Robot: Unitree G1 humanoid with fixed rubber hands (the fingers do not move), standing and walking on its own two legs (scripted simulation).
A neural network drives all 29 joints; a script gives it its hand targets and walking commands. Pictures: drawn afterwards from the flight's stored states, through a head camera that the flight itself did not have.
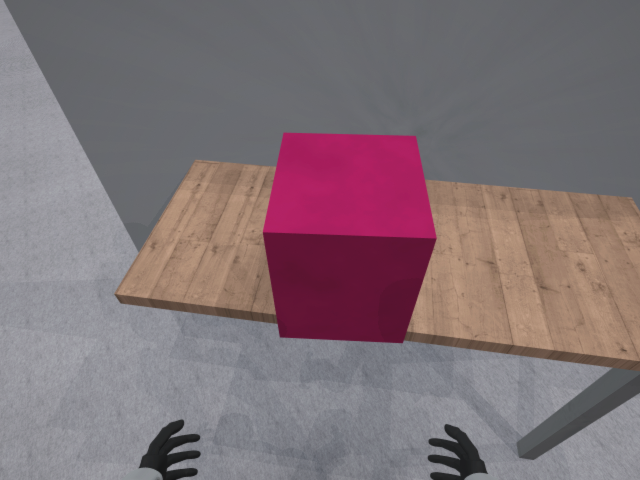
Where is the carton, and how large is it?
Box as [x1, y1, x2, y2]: [263, 133, 436, 342]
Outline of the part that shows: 283,133 263,228 263,236 280,336 402,342 436,238 415,136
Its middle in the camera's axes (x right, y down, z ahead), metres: +0.04 +0.00 +0.61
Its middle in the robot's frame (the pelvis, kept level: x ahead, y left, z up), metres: +0.48 -0.04 +0.02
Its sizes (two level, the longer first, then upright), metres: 0.210 0.200 0.250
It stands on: a table, 0.67 m high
